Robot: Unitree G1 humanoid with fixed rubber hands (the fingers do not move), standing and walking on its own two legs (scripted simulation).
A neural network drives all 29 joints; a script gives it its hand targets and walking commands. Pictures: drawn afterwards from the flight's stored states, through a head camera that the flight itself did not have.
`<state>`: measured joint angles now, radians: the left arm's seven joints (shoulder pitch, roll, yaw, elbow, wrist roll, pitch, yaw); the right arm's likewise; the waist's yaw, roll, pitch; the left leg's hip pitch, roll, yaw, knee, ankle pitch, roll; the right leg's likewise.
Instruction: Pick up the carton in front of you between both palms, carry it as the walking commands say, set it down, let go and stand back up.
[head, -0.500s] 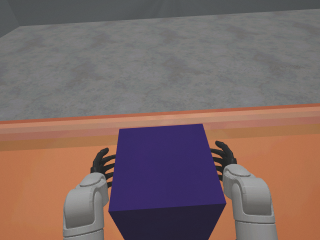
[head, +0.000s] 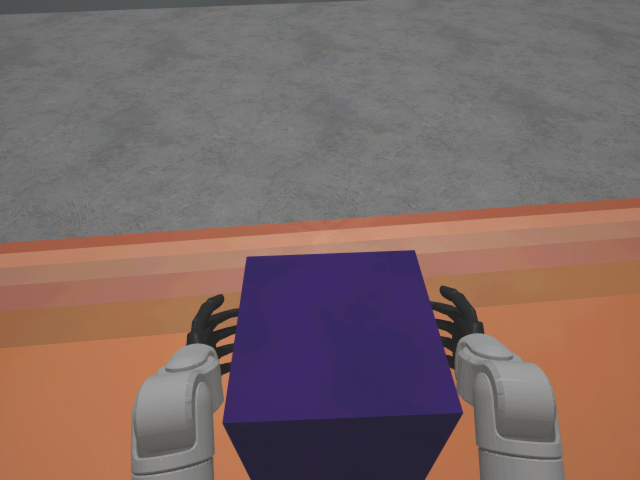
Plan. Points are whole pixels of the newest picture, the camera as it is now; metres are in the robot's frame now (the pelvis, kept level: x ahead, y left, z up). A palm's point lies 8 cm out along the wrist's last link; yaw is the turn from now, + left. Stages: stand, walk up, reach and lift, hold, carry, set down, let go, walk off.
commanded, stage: carry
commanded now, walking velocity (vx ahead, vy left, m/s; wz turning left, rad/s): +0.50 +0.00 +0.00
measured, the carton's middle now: (335, 377) +0.27 -0.01 +0.00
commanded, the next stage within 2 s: none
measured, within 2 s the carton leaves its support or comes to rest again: neither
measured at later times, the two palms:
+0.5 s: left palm (222, 165) +0.61 +0.16 +0.09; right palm (391, 146) +0.65 -0.14 +0.09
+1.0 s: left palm (236, 74) +1.02 +0.18 +0.08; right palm (357, 69) +1.01 -0.12 +0.08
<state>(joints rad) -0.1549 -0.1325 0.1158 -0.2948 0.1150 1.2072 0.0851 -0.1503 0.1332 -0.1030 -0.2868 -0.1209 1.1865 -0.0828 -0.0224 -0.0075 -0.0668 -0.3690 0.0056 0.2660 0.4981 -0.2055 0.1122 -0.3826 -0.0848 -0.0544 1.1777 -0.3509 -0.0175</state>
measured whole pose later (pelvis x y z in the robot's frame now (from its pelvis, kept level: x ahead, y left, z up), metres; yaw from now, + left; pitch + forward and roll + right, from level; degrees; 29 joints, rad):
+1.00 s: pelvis +0.64 +0.04 -0.02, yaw +3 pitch +4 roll -1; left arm -0.70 -0.01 0.25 0.11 0.08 1.22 0.12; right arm -0.72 0.01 -0.21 0.16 -0.06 1.18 -0.13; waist -0.11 -0.01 0.06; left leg -0.49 -0.04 0.13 0.67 -0.25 0.13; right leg -0.47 0.03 0.00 1.37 -0.48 -0.06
